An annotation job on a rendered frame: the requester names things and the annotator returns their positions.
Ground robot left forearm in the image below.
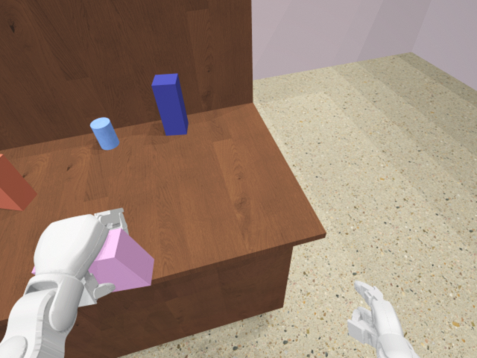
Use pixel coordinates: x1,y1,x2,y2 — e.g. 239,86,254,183
0,272,84,358

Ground robot left hand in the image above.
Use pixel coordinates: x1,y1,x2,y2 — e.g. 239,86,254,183
34,208,129,307

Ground sponge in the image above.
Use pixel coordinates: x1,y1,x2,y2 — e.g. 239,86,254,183
31,228,154,292

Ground robot right forearm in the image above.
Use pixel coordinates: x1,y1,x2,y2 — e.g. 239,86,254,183
376,333,420,358

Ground robot right hand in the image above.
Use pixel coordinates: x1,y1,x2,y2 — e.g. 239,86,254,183
347,281,404,348

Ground table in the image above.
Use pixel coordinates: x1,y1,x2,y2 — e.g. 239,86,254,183
0,0,326,358

